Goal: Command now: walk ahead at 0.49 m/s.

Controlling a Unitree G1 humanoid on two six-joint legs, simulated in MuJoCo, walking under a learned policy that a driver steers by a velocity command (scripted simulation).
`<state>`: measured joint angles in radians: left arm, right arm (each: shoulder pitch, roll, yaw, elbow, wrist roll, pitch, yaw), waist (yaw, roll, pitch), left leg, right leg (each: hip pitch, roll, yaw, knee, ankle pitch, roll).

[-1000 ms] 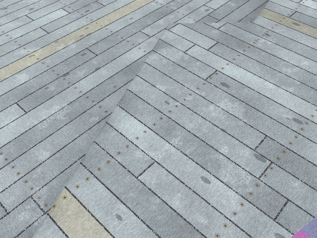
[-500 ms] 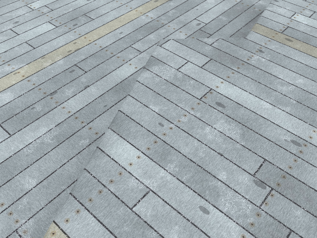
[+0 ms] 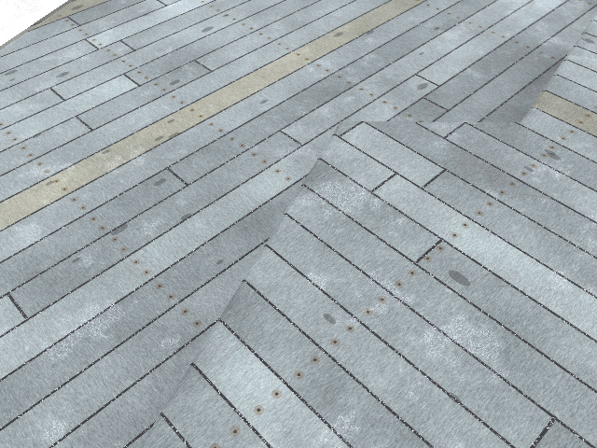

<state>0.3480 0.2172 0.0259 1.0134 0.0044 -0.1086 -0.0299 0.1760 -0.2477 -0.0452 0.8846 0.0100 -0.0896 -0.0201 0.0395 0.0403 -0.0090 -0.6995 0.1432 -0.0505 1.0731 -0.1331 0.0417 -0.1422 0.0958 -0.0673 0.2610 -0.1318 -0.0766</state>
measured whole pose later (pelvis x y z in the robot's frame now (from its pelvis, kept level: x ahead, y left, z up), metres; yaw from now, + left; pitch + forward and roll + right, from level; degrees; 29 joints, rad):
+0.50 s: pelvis +0.28 +0.09 +0.00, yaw -1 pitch +1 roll +1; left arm 0.23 0.27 0.05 0.94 -0.03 -0.09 0.00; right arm 0.29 -0.21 -0.05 0.92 -0.01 -0.11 0.04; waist -0.02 -0.04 0.00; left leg -0.22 -0.06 0.08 0.34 -0.14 0.08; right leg -0.57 -0.10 0.04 1.14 -0.25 -0.06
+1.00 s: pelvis +0.55 +0.01 -0.02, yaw -16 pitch +2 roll +0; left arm 0.17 0.26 0.08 0.81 -0.02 -0.07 -0.04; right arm 0.24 -0.26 -0.04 0.89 0.02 -0.12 0.00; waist 0.00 0.00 0.05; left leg -0.34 0.03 -0.01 1.25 -0.41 0.02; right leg -0.40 0.09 -0.03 0.54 -0.16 -0.11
